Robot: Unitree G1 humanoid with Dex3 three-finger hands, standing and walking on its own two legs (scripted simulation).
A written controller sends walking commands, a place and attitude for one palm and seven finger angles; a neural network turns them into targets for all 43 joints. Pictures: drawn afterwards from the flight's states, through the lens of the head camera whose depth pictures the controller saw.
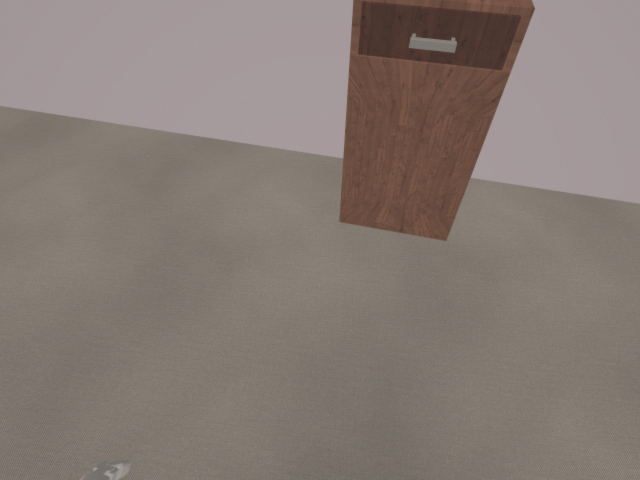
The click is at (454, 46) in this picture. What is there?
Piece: drawer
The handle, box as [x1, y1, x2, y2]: [409, 33, 456, 52]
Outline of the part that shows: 410,38 409,47 454,52 456,45 456,41 453,37 449,41 416,37 413,33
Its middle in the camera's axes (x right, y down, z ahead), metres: +0.31 -0.55 +1.07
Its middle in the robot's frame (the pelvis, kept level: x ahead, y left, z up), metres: +1.19 -0.25 +0.04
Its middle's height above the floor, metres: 0.81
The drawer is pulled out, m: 0.00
